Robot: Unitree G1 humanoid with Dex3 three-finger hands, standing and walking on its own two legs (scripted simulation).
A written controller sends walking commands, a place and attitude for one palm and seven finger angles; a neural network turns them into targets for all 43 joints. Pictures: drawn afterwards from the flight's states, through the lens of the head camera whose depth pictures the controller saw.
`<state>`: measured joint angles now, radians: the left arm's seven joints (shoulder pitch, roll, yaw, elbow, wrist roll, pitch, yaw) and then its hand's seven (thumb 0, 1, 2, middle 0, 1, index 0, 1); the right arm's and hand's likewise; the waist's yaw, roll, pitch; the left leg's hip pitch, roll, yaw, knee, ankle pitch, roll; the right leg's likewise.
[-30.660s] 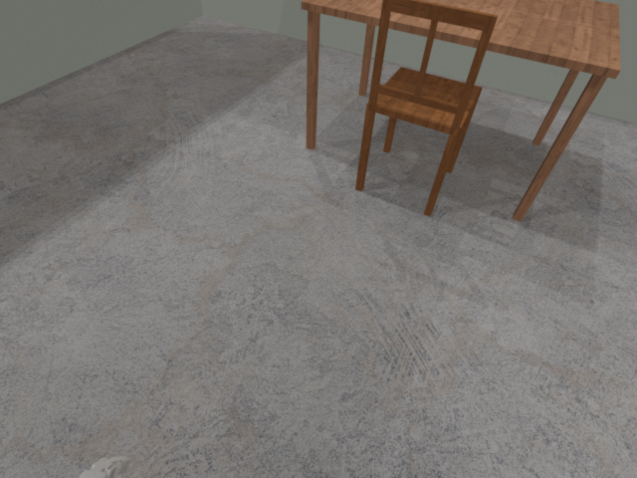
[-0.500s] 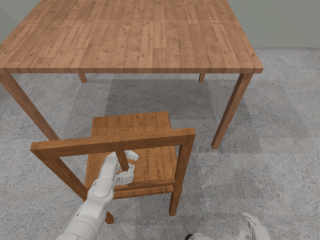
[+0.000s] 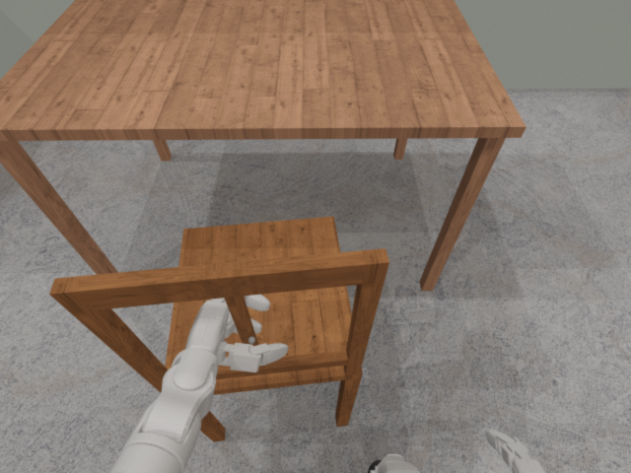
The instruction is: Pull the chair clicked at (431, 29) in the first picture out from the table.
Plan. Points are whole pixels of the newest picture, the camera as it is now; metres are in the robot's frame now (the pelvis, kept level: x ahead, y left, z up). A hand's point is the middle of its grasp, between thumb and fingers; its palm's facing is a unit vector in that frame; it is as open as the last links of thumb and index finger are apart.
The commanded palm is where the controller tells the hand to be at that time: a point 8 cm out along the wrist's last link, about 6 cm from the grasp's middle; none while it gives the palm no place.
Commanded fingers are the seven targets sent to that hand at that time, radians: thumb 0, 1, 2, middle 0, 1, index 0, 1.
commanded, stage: open the thumb and straighten the fingers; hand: left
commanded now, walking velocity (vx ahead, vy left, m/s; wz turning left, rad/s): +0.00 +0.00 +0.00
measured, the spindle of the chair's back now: (247, 334) +0.33 +0.10 -0.07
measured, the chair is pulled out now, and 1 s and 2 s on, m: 0.28 0.28 0.28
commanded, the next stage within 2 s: draw the fingers out of the gap in 0.46 s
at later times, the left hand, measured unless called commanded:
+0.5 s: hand (246, 339) +0.30 +0.10 -0.04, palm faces -0.14 -0.97 -0.19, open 17.2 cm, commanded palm +0.29 +0.16 -0.02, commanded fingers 0.00 -0.55 0.20 0.00 0.00 0.00 0.00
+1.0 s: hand (230, 396) +0.23 +0.11 -0.04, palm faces -0.12 -0.98 -0.19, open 17.5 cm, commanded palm +0.21 +0.15 -0.02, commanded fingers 0.00 -0.55 0.20 0.00 0.00 0.00 0.00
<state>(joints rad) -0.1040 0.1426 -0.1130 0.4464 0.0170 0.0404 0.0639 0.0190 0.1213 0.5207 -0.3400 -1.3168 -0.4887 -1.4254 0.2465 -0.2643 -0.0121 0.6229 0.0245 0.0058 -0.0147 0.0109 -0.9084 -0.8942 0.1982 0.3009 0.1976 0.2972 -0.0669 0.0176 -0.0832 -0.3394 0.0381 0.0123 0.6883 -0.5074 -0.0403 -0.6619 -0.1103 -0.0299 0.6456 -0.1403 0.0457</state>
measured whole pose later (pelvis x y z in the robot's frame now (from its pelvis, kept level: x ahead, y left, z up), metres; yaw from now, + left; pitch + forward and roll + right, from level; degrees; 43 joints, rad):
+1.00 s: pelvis +0.01 +0.00 -0.02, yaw +2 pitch +11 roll +0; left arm 0.33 0.17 -0.16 -0.07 0.02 0.17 0.03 -0.01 -0.54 0.20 0.00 0.00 0.00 0.00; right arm 0.26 -0.26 0.02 0.48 0.02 -0.11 -0.05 0.01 -0.91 -0.89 0.20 0.30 0.20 0.30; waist -0.04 0.04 -0.14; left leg -0.45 0.03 -0.03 0.87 -0.62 -0.04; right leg -0.77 -0.13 -0.05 0.84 -0.26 0.06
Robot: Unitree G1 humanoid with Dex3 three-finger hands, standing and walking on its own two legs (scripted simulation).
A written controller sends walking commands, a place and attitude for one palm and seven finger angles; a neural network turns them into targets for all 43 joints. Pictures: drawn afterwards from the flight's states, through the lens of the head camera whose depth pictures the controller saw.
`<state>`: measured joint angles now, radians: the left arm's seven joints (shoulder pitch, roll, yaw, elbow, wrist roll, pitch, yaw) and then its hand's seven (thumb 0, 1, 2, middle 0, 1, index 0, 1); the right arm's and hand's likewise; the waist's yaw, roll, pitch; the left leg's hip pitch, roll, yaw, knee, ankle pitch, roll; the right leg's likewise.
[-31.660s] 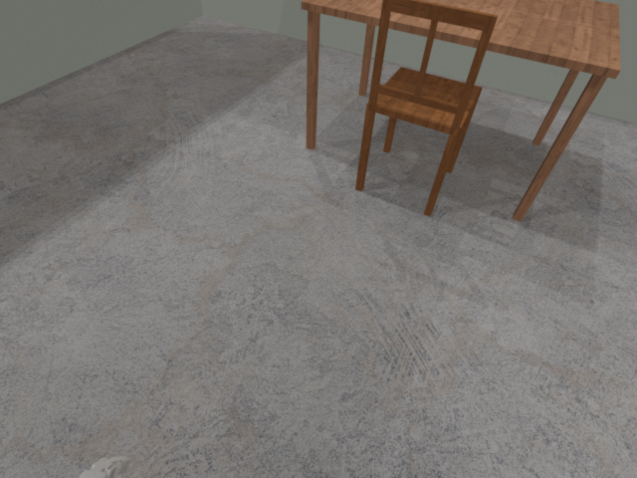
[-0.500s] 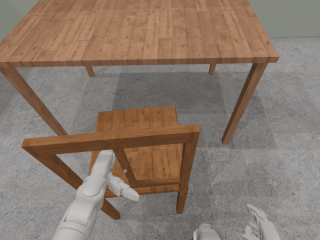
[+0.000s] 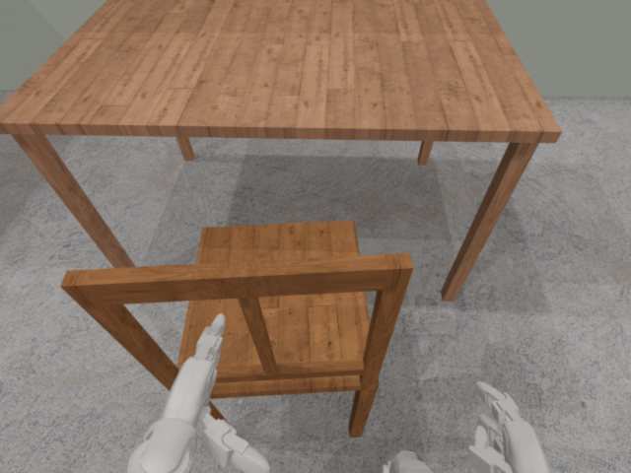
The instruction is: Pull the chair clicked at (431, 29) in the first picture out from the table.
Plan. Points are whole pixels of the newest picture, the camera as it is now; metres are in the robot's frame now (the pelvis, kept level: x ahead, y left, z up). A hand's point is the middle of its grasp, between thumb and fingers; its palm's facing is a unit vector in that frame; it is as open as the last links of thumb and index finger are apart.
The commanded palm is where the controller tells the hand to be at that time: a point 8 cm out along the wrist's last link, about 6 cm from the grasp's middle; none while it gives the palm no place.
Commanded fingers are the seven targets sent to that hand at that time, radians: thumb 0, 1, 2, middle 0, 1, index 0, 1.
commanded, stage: draw the fingers out of the gap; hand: left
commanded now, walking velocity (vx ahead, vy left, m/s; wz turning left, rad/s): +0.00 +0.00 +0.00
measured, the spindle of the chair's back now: (260, 337) +0.32 +0.09 -0.04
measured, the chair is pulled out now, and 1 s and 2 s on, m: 0.28 0.28 0.28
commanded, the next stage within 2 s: draw the hand back to the body in 0.32 s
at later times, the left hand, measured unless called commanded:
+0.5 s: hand (237, 460) +0.15 +0.09 +0.00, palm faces -0.11 -0.99 -0.08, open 17.5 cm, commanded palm +0.13 +0.15 +0.02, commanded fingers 0.00 -0.55 0.20 0.00 0.00 0.00 0.00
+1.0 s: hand (144, 423) +0.17 +0.16 +0.10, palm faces +0.09 -0.97 -0.23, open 17.2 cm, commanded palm +0.13 +0.21 +0.11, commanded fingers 0.00 -0.22 0.36 -0.05 -0.07 -0.05 -0.07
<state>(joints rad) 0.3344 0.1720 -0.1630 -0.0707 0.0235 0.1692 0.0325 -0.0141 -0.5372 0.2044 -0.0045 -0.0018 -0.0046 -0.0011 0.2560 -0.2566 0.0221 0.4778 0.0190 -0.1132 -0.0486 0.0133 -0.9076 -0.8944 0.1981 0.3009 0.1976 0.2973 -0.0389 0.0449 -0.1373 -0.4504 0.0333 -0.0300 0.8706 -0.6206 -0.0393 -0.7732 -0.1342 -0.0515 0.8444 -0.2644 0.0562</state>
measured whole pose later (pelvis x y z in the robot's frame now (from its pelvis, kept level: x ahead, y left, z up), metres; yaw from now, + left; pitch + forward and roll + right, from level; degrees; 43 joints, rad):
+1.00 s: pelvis -0.02 +0.00 -0.01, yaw +0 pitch +9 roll +0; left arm 0.63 0.26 0.07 -0.48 -0.13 -0.16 0.00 -0.02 -0.48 0.23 -0.02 -0.02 -0.01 -0.01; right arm 0.28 -0.23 0.00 0.49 0.05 -0.22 -0.07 0.02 -0.91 -0.89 0.20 0.30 0.20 0.30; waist 0.02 0.05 -0.13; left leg -0.47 0.04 -0.04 0.96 -0.65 -0.05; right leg -0.78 -0.13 -0.06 0.91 -0.28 0.05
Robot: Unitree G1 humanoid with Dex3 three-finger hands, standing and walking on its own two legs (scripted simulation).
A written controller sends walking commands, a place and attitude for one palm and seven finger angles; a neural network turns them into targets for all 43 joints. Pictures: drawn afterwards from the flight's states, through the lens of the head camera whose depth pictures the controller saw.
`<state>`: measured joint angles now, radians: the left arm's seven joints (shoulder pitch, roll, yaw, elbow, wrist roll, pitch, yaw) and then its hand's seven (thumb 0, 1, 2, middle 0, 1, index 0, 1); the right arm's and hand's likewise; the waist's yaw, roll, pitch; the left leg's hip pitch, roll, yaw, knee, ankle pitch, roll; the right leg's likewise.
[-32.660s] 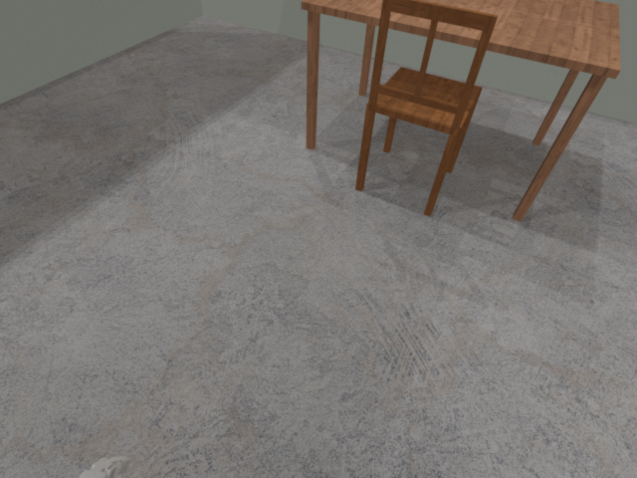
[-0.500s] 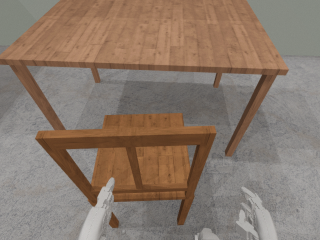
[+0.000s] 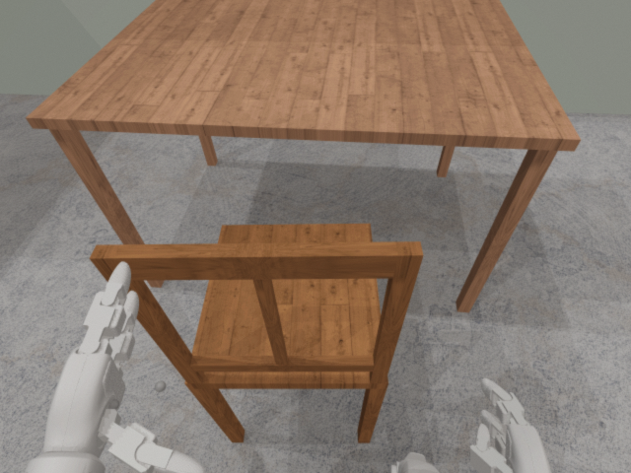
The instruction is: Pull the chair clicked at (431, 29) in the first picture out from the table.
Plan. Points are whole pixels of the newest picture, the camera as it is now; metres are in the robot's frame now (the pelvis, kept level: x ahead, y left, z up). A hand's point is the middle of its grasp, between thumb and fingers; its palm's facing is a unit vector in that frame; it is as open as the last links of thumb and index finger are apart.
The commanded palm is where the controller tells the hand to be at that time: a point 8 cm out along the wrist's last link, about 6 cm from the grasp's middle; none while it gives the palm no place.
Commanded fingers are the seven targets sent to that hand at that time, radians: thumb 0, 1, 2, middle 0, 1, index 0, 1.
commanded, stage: draw the hand back to the body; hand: left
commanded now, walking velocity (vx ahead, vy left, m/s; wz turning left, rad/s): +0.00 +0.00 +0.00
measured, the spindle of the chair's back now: (273, 324) +0.33 +0.09 -0.03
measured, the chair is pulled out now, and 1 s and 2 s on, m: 0.28 0.28 0.28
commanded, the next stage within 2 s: step back with the hand held close in 1.02 s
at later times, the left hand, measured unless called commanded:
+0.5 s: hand (42, 325) +0.20 +0.23 +0.21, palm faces +0.45 -0.77 -0.45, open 11.4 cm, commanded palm +0.15 +0.28 +0.21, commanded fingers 0.00 0.68 0.80 -0.17 -0.25 -0.17 -0.25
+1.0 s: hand (11, 293) +0.22 +0.26 +0.22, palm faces +0.47 -0.76 -0.45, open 7.5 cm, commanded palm +0.17 +0.30 +0.24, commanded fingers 0.00 0.90 0.90 -0.20 -0.30 -0.20 -0.30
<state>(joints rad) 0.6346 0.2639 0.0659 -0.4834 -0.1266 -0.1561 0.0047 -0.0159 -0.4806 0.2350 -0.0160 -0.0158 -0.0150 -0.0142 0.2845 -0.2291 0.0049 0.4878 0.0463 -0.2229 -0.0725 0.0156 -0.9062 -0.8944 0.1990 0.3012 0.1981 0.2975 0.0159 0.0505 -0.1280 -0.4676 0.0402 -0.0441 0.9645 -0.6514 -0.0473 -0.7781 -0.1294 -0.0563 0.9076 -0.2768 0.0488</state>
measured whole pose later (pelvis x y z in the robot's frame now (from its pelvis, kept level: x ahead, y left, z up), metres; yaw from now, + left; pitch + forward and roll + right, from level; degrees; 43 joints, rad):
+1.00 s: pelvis +0.02 +0.01 +0.05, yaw -2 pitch -2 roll -1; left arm 0.51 0.34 0.35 -0.45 -0.01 -0.17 0.19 0.01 0.88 0.90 -0.21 -0.30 -0.21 -0.30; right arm 0.23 -0.24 -0.03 0.68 0.01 -0.23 -0.08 0.02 -0.91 -0.89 0.20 0.30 0.20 0.30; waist 0.05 0.08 0.02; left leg 0.00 0.06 0.00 0.49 -0.46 -0.03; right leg -0.33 -0.09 -0.06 0.51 -0.14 0.06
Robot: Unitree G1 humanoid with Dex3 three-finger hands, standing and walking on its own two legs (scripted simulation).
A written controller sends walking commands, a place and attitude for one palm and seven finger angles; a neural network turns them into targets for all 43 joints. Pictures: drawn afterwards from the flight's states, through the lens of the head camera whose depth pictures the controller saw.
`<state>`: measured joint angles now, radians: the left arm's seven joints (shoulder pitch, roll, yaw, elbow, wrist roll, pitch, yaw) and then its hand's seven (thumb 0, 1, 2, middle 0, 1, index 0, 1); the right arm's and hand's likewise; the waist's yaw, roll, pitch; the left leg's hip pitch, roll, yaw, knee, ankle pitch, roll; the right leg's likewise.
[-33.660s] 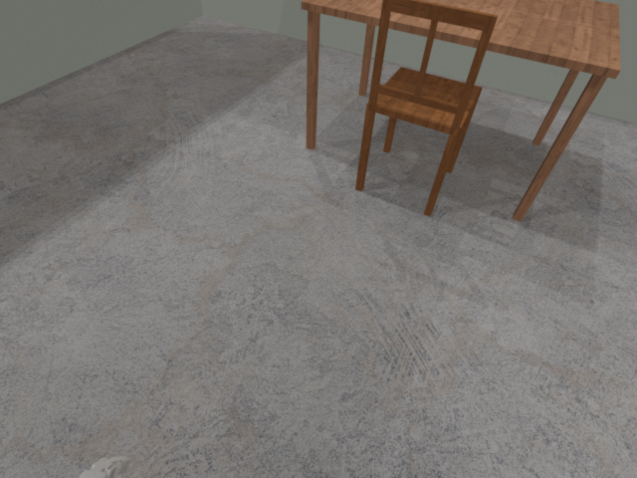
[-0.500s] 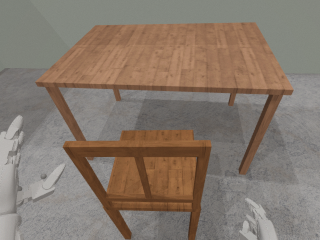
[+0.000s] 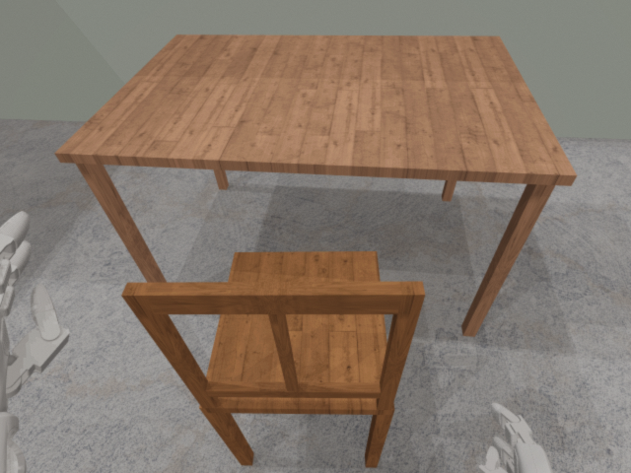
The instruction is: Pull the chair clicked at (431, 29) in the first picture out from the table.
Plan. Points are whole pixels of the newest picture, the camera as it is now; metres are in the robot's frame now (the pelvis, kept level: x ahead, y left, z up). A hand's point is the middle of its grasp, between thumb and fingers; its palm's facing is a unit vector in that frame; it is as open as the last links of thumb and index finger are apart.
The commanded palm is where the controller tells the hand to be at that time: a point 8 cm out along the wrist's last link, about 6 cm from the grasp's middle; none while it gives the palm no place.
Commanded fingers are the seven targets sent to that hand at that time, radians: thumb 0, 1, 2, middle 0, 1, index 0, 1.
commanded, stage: draw the hand back to the body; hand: left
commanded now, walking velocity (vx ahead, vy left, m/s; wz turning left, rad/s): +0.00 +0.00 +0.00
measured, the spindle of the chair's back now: (285, 353) +0.31 +0.10 -0.08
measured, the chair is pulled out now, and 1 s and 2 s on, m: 0.28 0.28 0.28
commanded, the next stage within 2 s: step back with the hand held close in 0.02 s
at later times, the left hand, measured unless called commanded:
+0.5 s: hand (64, 319) +0.20 +0.26 +0.17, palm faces +0.36 -0.74 -0.57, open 7.4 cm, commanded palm +0.13 +0.31 +0.19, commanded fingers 0.00 0.90 0.90 -0.20 -0.30 -0.20 -0.30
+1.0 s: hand (31, 384) +0.14 +0.25 +0.18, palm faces +0.46 -0.71 -0.53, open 7.4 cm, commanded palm +0.07 +0.28 +0.19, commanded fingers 0.00 0.90 0.90 -0.20 -0.30 -0.20 -0.30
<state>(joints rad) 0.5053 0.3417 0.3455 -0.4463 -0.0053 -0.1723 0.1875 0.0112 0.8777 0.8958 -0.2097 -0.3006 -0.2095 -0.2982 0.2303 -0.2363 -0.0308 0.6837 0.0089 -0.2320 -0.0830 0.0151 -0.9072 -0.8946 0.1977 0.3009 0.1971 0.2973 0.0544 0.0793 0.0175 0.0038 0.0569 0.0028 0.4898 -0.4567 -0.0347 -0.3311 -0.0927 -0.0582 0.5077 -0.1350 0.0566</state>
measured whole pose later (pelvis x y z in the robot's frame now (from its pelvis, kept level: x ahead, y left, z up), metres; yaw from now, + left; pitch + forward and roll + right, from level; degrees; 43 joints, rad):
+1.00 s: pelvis -0.07 -0.01 -0.01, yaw +0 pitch -1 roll +1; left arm 0.51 0.44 0.46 -0.52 0.01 -0.21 0.19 0.01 0.89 0.90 -0.21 -0.30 -0.21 -0.30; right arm 0.23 -0.23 -0.02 0.58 0.01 -0.09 -0.09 0.01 -0.91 -0.89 0.20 0.30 0.20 0.30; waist 0.00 -0.02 0.06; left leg -0.18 0.03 0.01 0.61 -0.40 -0.03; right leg -0.46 -0.08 0.02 0.49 -0.05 0.04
